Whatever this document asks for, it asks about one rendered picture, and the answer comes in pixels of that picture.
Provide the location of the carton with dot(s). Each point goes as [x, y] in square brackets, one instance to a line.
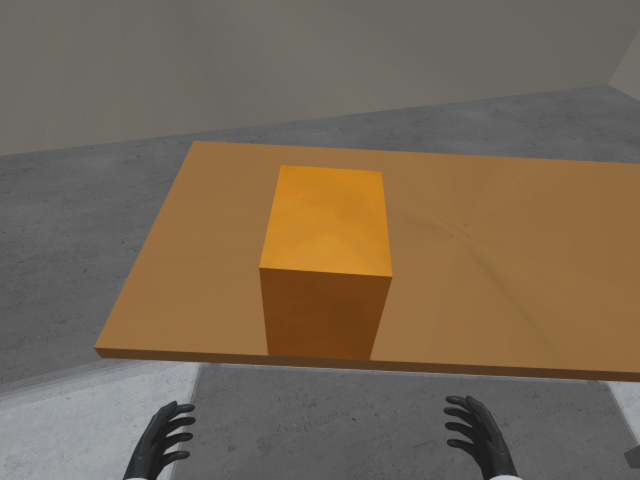
[325, 269]

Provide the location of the table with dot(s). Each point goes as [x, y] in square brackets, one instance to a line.
[502, 266]

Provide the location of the robot right hand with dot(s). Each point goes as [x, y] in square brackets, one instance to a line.
[489, 449]

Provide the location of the robot left hand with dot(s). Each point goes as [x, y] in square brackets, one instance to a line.
[147, 460]

